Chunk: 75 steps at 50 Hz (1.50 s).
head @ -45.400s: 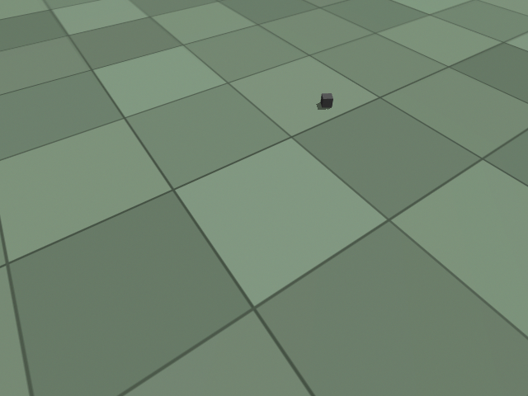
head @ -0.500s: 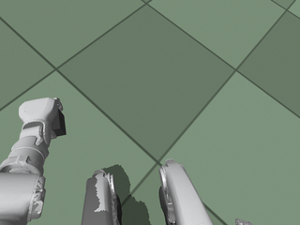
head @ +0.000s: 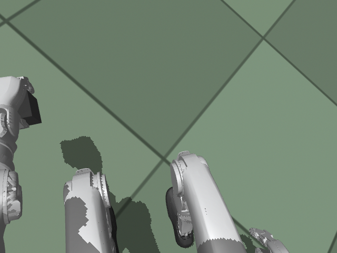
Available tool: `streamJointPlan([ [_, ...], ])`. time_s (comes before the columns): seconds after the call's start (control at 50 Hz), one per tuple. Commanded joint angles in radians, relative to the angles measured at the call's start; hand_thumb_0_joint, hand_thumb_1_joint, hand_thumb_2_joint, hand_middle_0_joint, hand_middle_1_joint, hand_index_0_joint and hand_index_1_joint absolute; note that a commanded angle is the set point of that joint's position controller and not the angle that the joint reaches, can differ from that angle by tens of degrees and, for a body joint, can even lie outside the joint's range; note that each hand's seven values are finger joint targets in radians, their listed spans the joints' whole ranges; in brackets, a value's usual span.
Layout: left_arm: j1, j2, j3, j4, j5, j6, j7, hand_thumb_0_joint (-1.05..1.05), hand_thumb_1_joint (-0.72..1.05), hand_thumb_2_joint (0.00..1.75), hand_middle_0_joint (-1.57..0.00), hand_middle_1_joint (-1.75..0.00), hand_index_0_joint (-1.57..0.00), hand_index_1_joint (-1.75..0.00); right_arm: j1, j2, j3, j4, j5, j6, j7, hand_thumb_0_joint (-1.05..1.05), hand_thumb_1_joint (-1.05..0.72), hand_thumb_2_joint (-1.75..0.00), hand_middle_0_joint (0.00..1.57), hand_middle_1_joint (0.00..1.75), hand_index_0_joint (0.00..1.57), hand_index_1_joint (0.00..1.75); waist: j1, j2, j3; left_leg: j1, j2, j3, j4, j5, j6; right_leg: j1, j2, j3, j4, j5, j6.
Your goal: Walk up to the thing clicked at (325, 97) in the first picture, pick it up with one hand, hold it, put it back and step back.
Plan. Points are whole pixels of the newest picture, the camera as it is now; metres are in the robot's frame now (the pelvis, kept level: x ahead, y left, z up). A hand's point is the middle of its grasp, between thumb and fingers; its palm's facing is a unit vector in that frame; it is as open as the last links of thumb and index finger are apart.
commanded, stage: crouch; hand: left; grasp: from above
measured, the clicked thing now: (19, 109) +0.48 +0.29 -0.20
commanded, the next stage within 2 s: lower in 0.60 s
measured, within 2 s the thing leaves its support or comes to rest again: rests again in 2.00 s
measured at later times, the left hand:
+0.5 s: hand (24, 111) +0.49 +0.29 -0.23, palm faces -0.44 -0.07 -0.90, open 9.3 cm
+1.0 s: hand (31, 114) +0.49 +0.30 -0.28, palm faces -0.46 -0.07 -0.88, open 9.3 cm
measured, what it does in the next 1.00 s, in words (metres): lowers itself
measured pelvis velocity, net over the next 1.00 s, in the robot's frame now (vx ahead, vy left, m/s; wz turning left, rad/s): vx -0.01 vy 0.00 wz -0.08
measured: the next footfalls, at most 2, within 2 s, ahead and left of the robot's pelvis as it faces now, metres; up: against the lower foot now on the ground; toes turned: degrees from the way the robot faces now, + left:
none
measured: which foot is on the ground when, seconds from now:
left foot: down 0.00-1.00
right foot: down 0.00-1.00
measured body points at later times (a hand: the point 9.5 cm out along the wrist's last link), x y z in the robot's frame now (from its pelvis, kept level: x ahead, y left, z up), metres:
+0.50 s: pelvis -0.01 +0.00 -0.06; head +0.25 +0.06 +0.30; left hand +0.50 +0.29 -0.18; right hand +0.01 -0.27 -0.16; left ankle +0.07 +0.13 -0.39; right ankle +0.08 -0.13 -0.39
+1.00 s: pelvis -0.01 +0.00 -0.09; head +0.26 +0.07 +0.26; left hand +0.51 +0.30 -0.22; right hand +0.01 -0.27 -0.18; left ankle +0.07 +0.13 -0.39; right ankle +0.08 -0.13 -0.39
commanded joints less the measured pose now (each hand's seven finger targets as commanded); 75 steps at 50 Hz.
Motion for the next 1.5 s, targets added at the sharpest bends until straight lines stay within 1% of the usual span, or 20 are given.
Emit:
streamJointPlan([
  [0.0, -0.364, 0.286, 0.031, -0.112, 0.000, -0.011, 0.046, 0.00, 0.55, 0.58, -0.89, -0.64, -0.94, -0.59, 0.238, -0.233, -0.072, -0.002, -0.008, -0.001, -0.001, 0.00, -0.90, -0.90, 0.20, 0.30, 0.20, 0.30, -0.008, 0.289, -0.690, 0.565, -0.014, 0.052, -0.176, 0.258, 0.024, 0.273, 0.016, -0.053, -0.179, 0.280, -0.062],
  [0.04, -0.425, 0.338, 0.054, -0.158, 0.006, -0.030, 0.044, 0.00, 0.55, 0.60, -0.92, -0.60, -0.96, -0.57, 0.248, -0.239, -0.074, 0.014, -0.011, 0.005, 0.002, 0.00, -0.90, -0.90, 0.20, 0.30, 0.20, 0.30, -0.014, 0.282, -0.693, 0.521, -0.014, 0.059, -0.149, 0.233, 0.029, 0.275, 0.025, -0.055, -0.172, 0.268, -0.060],
  [0.18, -0.401, 0.343, 0.041, -0.078, 0.019, -0.038, 0.036, 0.00, 0.59, 0.58, -0.94, -0.59, -0.98, -0.56, 0.241, -0.252, -0.050, -0.001, -0.020, 0.011, 0.015, 0.00, -0.90, -0.90, 0.20, 0.30, 0.20, 0.30, -0.028, 0.303, -0.673, 0.491, -0.013, 0.048, -0.101, 0.235, 0.025, 0.238, 0.027, -0.071, -0.111, 0.268, -0.059],
  [0.3, -0.454, 0.443, 0.077, -0.115, 0.022, -0.053, 0.045, 0.00, 0.59, 0.56, -0.95, -0.56, -0.98, -0.53, 0.239, -0.259, -0.029, -0.002, -0.023, 0.015, 0.016, 0.00, -0.90, -0.90, 0.20, 0.30, 0.20, 0.30, -0.024, 0.324, -0.667, 0.438, -0.012, 0.052, -0.060, 0.193, 0.028, 0.227, 0.034, -0.081, -0.076, 0.244, -0.059],
  [0.34, -0.404, 0.390, 0.050, -0.037, 0.033, -0.049, 0.045, 0.00, 0.59, 0.55, -0.95, -0.55, -0.98, -0.52, 0.232, -0.260, -0.017, -0.007, -0.027, 0.014, 0.018, 0.00, -0.90, -0.90, 0.20, 0.30, 0.20, 0.30, -0.040, 0.317, -0.635, 0.421, -0.013, 0.049, -0.053, 0.179, 0.026, 0.203, 0.033, -0.087, -0.066, 0.235, -0.058],
  [0.38, -0.473, 0.430, 0.063, -0.090, 0.026, -0.056, 0.054, 0.00, 0.57, 0.53, -0.95, -0.53, -0.98, -0.50, 0.232, -0.267, -0.015, -0.002, -0.028, 0.015, 0.015, 0.00, -0.90, -0.90, 0.20, 0.30, 0.20, 0.30, -0.047, 0.321, -0.646, 0.419, -0.009, 0.041, -0.041, 0.168, 0.027, 0.186, 0.037, -0.094, -0.054, 0.228, -0.059],
  [0.42, -0.443, 0.419, 0.055, -0.057, 0.030, -0.050, 0.056, 0.00, 0.57, 0.53, -0.95, -0.52, -0.98, -0.49, 0.217, -0.270, -0.011, -0.004, -0.026, 0.014, 0.014, 0.00, -0.90, -0.90, 0.20, 0.30, 0.20, 0.30, -0.033, 0.357, -0.635, 0.420, -0.010, 0.039, -0.045, 0.168, 0.022, 0.157, 0.035, -0.096, -0.035, 0.226, -0.063],
  [0.58, -0.456, 0.438, 0.053, -0.063, 0.023, -0.038, 0.051, 0.00, 0.63, 0.57, -1.01, -0.53, -1.03, -0.51, 0.234, -0.284, 0.005, -0.007, -0.028, 0.014, 0.018, 0.00, -0.91, -0.90, 0.20, 0.30, 0.20, 0.30, -0.062, 0.351, -0.617, 0.396, -0.009, 0.033, -0.001, 0.211, 0.024, 0.159, 0.037, -0.109, -0.004, 0.270, -0.056],
  [0.72, -0.442, 0.448, 0.044, -0.066, 0.017, -0.040, 0.031, 0.00, 0.65, 0.63, -1.06, -0.52, -1.07, -0.52, 0.222, -0.281, 0.024, -0.011, -0.032, 0.019, 0.024, 0.00, -0.91, -0.90, 0.20, 0.30, 0.20, 0.30, -0.064, 0.345, -0.610, 0.352, -0.007, 0.037, 0.037, 0.214, 0.029, 0.180, 0.047, -0.111, 0.011, 0.279, -0.052],
  [0.78, -0.429, 0.454, 0.037, -0.037, 0.018, -0.049, 0.026, 0.00, 0.66, 0.64, -1.06, -0.55, -1.07, -0.54, 0.219, -0.284, 0.035, -0.016, -0.033, 0.019, 0.030, 0.00, -0.91, -0.90, 0.20, 0.30, 0.20, 0.30, -0.075, 0.338, -0.558, 0.316, -0.008, 0.028, 0.051, 0.212, 0.028, 0.162, 0.048, -0.121, 0.032, 0.275, -0.054],
  [0.92, -0.471, 0.514, 0.066, -0.041, 0.036, -0.086, 0.057, 0.00, 0.71, 0.64, -1.08, -0.57, -1.10, -0.55, 0.225, -0.305, 0.052, -0.022, -0.047, 0.016, 0.030, 0.00, -0.91, -0.90, 0.20, 0.30, 0.20, 0.30, -0.098, 0.357, -0.547, 0.327, -0.006, 0.020, 0.083, 0.217, 0.025, 0.147, 0.051, -0.140, 0.058, 0.284, -0.053],
  [0.94, -0.463, 0.522, 0.065, -0.023, 0.037, -0.088, 0.063, 0.00, 0.72, 0.61, -1.07, -0.58, -1.10, -0.56, 0.207, -0.302, 0.057, -0.025, -0.048, 0.015, 0.031, 0.00, -0.91, -0.90, 0.20, 0.30, 0.20, 0.30, -0.088, 0.352, -0.554, 0.310, -0.006, 0.021, 0.093, 0.199, 0.028, 0.149, 0.055, -0.137, 0.059, 0.270, -0.052],
  [0.98, -0.441, 0.502, 0.054, 0.021, 0.029, -0.089, 0.073, 0.00, 0.73, 0.60, -1.08, -0.58, -1.10, -0.55, 0.197, -0.308, 0.064, -0.030, -0.050, 0.008, 0.032, 0.00, -0.91, -0.90, 0.20, 0.30, 0.20, 0.30, -0.095, 0.347, -0.527, 0.286, -0.005, 0.023, 0.097, 0.179, 0.029, 0.150, 0.055, -0.137, 0.056, 0.254, -0.051],
  [1.0, -0.486, 0.557, 0.082, -0.059, 0.036, -0.098, 0.080, 0.00, 0.74, 0.63, -1.08, -0.59, -1.10, -0.57, 0.214, -0.313, 0.062, -0.025, -0.055, 0.006, 0.032, 0.00, -0.91, -0.90, 0.20, 0.30, 0.20, 0.30, -0.100, 0.367, -0.546, 0.304, -0.003, 0.020, 0.104, 0.199, 0.028, 0.155, 0.056, -0.143, 0.059, 0.273, -0.051],
  [1.04, -0.441, 0.541, 0.065, 0.012, 0.043, -0.090, 0.085, 0.00, 0.73, 0.61, -1.09, -0.57, -1.11, -0.55, 0.193, -0.312, 0.073, -0.030, -0.058, 0.003, 0.032, 0.00, -0.91, -0.90, 0.20, 0.30, 0.20, 0.30, -0.093, 0.373, -0.547, 0.290, -0.001, 0.022, 0.113, 0.186, 0.029, 0.163, 0.059, -0.139, 0.062, 0.265, -0.049],
  [1.14, -0.431, 0.565, 0.083, -0.007, 0.039, -0.083, 0.115, 0.00, 0.75, 0.67, -1.11, -0.56, -1.12, -0.55, 0.185, -0.327, 0.074, -0.032, -0.062, -0.003, 0.032, 0.00, -0.90, -0.90, 0.20, 0.30, 0.20, 0.30, -0.092, 0.402, -0.565, 0.324, 0.003, 0.008, 0.110, 0.210, 0.019, 0.150, 0.062, -0.155, 0.086, 0.280, -0.055],
  [1.22, -0.425, 0.537, 0.065, 0.038, 0.039, -0.072, 0.126, 0.00, 0.73, 0.65, -1.10, -0.54, -1.11, -0.53, 0.185, -0.336, 0.085, -0.029, -0.067, -0.011, 0.037, 0.00, -0.90, -0.90, 0.20, 0.30, 0.20, 0.30, -0.117, 0.406, -0.516, 0.336, 0.006, -0.005, 0.123, 0.244, 0.015, 0.116, 0.063, -0.167, 0.095, 0.303, -0.057],
  [1.42, -0.414, 0.621, 0.119, 0.066, 0.052, -0.069, 0.146, 0.00, 0.75, 0.68, -1.10, -0.55, -1.11, -0.55, 0.200, -0.369, 0.110, -0.052, -0.092, -0.036, 0.052, 0.00, -0.89, -0.90, 0.20, 0.30, 0.20, 0.30, -0.148, 0.399, -0.477, 0.302, 0.010, -0.011, 0.161, 0.279, 0.017, 0.171, 0.068, -0.183, 0.098, 0.336, -0.052],
  [1.46, -0.423, 0.551, 0.056, 0.091, 0.041, -0.070, 0.143, 0.00, 0.72, 0.65, -1.08, -0.56, -1.09, -0.54, 0.170, -0.354, 0.125, -0.059, -0.094, -0.041, 0.055, 0.00, -0.90, -0.90, 0.20, 0.30, 0.20, 0.30, -0.152, 0.411, -0.453, 0.291, 0.010, -0.015, 0.148, 0.225, 0.016, 0.142, 0.072, -0.187, 0.095, 0.291, -0.056],
  [1.48, -0.424, 0.554, 0.045, 0.098, 0.036, -0.070, 0.145, 0.00, 0.71, 0.63, -1.06, -0.56, -1.08, -0.54, 0.164, -0.357, 0.131, -0.058, -0.094, -0.043, 0.055, 0.00, -0.89, -0.90, 0.20, 0.30, 0.20, 0.30, -0.159, 0.416, -0.445, 0.286, 0.012, -0.019, 0.145, 0.199, 0.018, 0.137, 0.074, -0.191, 0.089, 0.274, -0.053],
])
